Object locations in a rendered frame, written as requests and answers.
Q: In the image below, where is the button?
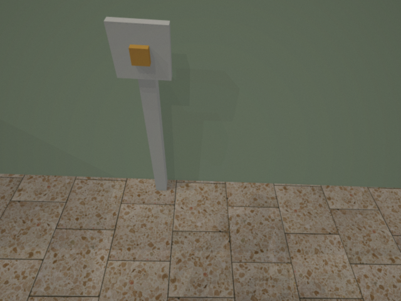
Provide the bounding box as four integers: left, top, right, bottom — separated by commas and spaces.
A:
128, 45, 151, 66

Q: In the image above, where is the panel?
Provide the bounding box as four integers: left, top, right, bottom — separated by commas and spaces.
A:
103, 17, 172, 191

